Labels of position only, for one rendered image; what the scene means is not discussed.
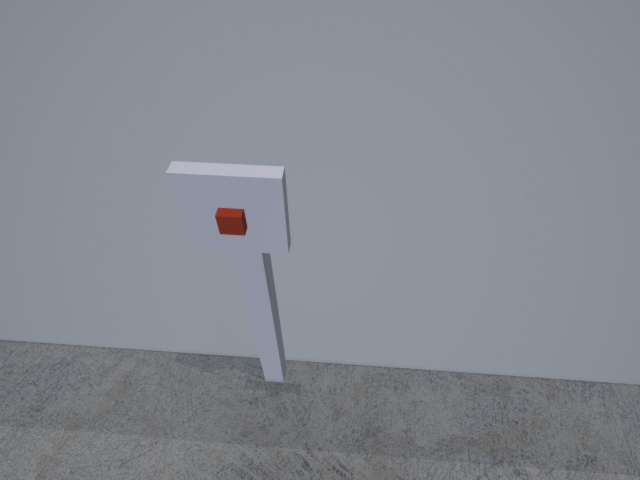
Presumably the button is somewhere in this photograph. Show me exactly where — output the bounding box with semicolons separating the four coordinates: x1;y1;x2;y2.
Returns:
215;208;247;235

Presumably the panel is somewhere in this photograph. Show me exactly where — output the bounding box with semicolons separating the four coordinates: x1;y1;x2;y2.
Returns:
166;161;291;382

